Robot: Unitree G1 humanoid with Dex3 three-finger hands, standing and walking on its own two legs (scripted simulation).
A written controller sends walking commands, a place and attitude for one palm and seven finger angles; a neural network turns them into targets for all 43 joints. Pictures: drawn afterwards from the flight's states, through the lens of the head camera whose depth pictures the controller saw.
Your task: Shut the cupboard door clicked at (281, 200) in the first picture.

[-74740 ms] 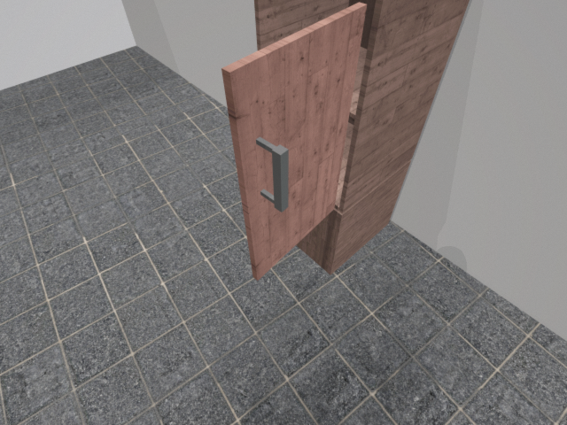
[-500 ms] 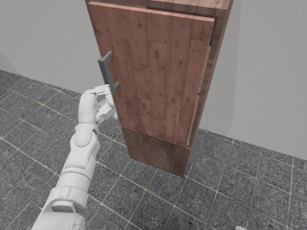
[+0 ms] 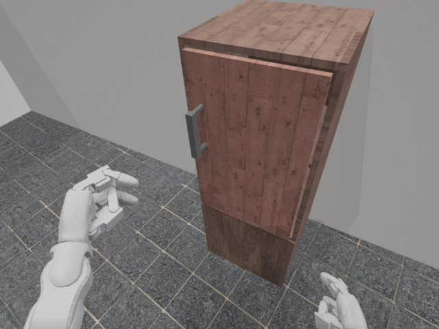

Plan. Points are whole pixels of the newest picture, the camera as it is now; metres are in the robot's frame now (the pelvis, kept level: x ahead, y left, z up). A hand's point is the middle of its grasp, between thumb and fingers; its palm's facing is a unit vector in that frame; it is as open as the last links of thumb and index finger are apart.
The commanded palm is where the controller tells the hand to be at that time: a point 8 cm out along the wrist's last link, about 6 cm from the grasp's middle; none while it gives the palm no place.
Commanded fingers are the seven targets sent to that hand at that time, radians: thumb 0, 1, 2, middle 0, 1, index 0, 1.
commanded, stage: draw the hand back to the body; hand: left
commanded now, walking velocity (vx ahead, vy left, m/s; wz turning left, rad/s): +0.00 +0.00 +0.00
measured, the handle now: (197, 132) +0.61 +0.13 +0.03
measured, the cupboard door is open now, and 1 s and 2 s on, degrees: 0 0 0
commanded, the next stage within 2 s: step back with the hand held close in 0.68 s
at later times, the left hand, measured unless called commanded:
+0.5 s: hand (37, 240) +0.18 +0.27 +0.16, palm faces +0.51 -0.77 -0.39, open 7.2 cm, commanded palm +0.14 +0.30 +0.18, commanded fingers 0.00 0.90 0.90 -0.20 -0.30 -0.20 -0.30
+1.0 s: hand (41, 236) +0.19 +0.27 +0.16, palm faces +0.43 -0.78 -0.46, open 7.4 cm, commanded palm +0.13 +0.31 +0.18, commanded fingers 0.00 0.90 0.90 -0.20 -0.30 -0.20 -0.30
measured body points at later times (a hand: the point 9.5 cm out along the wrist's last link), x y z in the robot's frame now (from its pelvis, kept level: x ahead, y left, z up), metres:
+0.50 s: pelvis +0.00 +0.00 +0.00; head -0.03 -0.03 +0.45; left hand +0.15 +0.31 +0.18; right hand +0.19 -0.22 -0.09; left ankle -0.01 +0.13 -0.74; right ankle +0.01 -0.14 -0.74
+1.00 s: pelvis -0.01 +0.01 +0.00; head -0.01 -0.02 +0.45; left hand +0.16 +0.31 +0.18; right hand +0.17 -0.23 -0.09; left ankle -0.01 +0.13 -0.74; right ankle +0.01 -0.14 -0.74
